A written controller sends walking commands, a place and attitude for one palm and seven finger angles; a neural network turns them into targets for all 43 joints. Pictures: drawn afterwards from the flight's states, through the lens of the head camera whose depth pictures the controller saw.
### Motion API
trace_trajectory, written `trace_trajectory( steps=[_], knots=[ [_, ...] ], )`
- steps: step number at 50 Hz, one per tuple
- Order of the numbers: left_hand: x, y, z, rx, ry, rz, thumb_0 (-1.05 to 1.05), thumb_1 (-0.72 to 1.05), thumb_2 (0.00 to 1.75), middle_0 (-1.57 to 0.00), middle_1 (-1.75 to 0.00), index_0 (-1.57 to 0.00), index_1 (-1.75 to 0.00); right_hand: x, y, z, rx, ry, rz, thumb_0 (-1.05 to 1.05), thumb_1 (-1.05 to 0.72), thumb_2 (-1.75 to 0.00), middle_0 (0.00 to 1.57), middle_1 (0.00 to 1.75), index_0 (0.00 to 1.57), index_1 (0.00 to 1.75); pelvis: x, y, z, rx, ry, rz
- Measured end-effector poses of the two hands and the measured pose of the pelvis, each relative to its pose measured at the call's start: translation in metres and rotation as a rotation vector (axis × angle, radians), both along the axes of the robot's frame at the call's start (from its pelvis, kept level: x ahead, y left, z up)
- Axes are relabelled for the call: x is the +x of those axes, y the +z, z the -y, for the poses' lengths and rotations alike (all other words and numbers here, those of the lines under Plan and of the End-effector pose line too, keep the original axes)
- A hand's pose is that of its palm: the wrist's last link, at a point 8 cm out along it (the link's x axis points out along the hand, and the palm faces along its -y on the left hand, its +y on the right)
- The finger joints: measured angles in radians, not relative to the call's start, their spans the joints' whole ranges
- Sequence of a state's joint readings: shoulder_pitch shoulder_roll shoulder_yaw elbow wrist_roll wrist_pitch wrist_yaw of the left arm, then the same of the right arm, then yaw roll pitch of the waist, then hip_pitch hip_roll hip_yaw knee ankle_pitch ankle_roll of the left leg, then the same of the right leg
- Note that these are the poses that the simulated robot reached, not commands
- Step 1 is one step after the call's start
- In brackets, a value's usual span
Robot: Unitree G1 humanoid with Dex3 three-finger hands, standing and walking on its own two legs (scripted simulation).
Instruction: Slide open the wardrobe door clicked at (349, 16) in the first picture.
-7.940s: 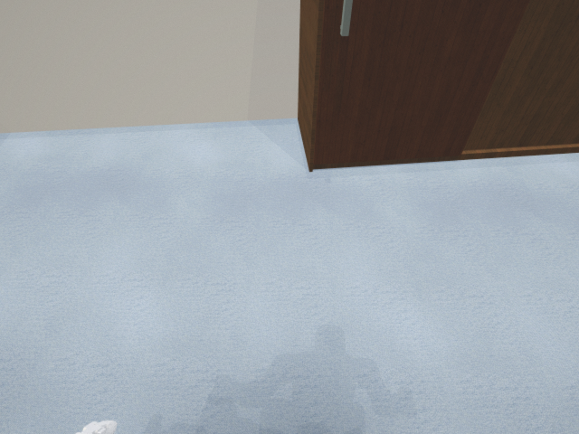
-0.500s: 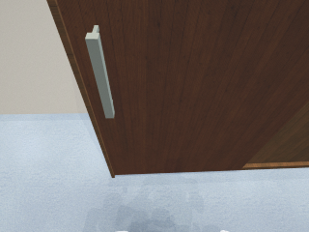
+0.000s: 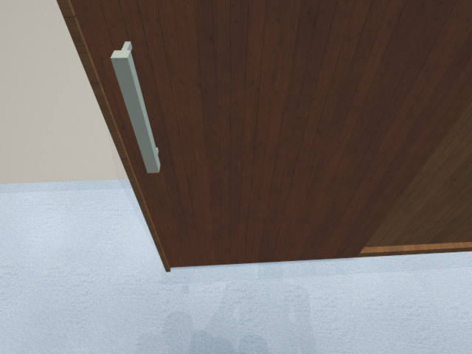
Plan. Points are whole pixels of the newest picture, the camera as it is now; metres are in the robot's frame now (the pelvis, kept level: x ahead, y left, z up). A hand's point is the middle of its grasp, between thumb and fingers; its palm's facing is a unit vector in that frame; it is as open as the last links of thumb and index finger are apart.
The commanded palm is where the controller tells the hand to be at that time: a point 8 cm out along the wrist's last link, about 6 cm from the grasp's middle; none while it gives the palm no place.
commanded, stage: come to a stop and stand still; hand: left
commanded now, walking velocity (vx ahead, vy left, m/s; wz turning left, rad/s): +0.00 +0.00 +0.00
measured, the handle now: (142, 114) +0.54 +0.23 +0.11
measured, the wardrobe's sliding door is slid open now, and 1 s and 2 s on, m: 0.00 0.00 0.00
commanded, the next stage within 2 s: look again from close up in 1.18 s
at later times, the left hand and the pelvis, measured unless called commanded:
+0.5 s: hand out of the picture +0.00 +0.20 -0.18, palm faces +0.03 -0.98 -0.19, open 7.4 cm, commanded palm none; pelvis +0.00 +0.03 -0.01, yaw +1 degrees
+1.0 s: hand out of the picture +0.06 +0.31 -0.14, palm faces +0.00 -0.93 -0.37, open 7.4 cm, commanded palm none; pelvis -0.03 +0.05 +0.00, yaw +0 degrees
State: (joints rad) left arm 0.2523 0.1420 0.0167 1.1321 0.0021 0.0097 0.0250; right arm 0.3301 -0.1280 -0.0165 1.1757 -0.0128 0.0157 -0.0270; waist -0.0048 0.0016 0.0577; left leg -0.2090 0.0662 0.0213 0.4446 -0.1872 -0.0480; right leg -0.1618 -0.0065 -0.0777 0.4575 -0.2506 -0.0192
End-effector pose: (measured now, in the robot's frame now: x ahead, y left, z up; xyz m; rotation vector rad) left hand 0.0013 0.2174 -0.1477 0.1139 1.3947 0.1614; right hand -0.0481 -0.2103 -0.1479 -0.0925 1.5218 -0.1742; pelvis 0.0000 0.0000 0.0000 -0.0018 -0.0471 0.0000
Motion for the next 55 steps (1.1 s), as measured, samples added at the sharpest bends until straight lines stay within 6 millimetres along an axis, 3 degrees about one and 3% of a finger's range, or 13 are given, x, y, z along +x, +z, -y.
trace_trajectory(
  steps=[11, 20, 24, 29, 35, 41, 47, 55],
  knots=[
    [-0.022, -0.001, 0.001, -0.019, 0.012, -0.026, 0.00, 0.91, 0.90, -0.20, -0.30, -0.20, -0.30, 0.015, -0.002, -0.019, 0.024, 0.005, 0.073, 0.00, -0.90, -0.90, 0.20, 0.30, 0.20, 0.30, -0.008, 0.000, -0.008, -0.001, -0.003, -0.007],
    [-0.026, -0.003, -0.009, -0.031, -0.012, -0.028, 0.00, 0.91, 0.90, -0.20, -0.30, -0.20, -0.30, 0.028, 0.002, -0.020, -0.001, 0.032, 0.108, 0.01, -0.91, -0.90, 0.20, 0.30, 0.20, 0.30, -0.007, -0.001, -0.019, -0.005, 0.002, -0.017],
    [-0.013, -0.003, -0.030, 0.005, -0.024, 0.029, 0.00, 0.91, 0.90, -0.21, -0.30, -0.20, -0.30, 0.045, 0.003, -0.009, -0.051, 0.044, 0.190, 0.01, -0.91, -0.90, 0.20, 0.30, 0.20, 0.30, -0.003, -0.006, -0.027, -0.013, 0.010, -0.022],
    [0.018, 0.000, -0.064, 0.063, -0.045, 0.131, 0.00, 0.91, 0.90, -0.21, -0.30, -0.20, -0.30, 0.073, 0.011, 0.005, -0.112, 0.062, 0.296, 0.01, -0.90, -0.90, 0.20, 0.30, 0.20, 0.30, 0.000, -0.009, -0.037, -0.013, 0.005, -0.008],
    [0.054, 0.020, -0.103, 0.140, -0.075, 0.270, 0.00, 0.91, 0.90, -0.21, -0.30, -0.20, -0.30, 0.106, 0.026, 0.017, -0.161, 0.118, 0.403, 0.01, -0.90, -0.90, 0.20, 0.30, 0.20, 0.30, -0.007, -0.009, -0.045, -0.016, 0.007, 0.010],
    [0.068, 0.040, -0.129, 0.198, -0.110, 0.333, 0.00, 0.91, 0.90, -0.20, -0.30, -0.20, -0.30, 0.126, 0.040, 0.026, -0.181, 0.163, 0.472, 0.01, -0.90, -0.90, 0.20, 0.30, 0.20, 0.30, -0.017, -0.006, -0.050, -0.013, 0.007, 0.015],
    [0.058, 0.045, -0.137, 0.215, -0.127, 0.310, 0.00, 0.91, 0.90, -0.20, -0.30, -0.20, -0.30, 0.124, 0.043, 0.029, -0.179, 0.177, 0.469, 0.01, -0.90, -0.90, 0.20, 0.30, 0.20, 0.30, -0.024, -0.003, -0.051, -0.009, 0.007, 0.011],
    [0.022, 0.031, -0.123, 0.171, -0.116, 0.190, 0.00, 0.91, 0.90, -0.21, -0.30, -0.20, -0.30, 0.093, 0.032, 0.026, -0.153, 0.159, 0.355, 0.01, -0.90, -0.90, 0.20, 0.30, 0.20, 0.30, -0.026, -0.001, -0.049, -0.008, 0.007, 0.003]
  ],
)
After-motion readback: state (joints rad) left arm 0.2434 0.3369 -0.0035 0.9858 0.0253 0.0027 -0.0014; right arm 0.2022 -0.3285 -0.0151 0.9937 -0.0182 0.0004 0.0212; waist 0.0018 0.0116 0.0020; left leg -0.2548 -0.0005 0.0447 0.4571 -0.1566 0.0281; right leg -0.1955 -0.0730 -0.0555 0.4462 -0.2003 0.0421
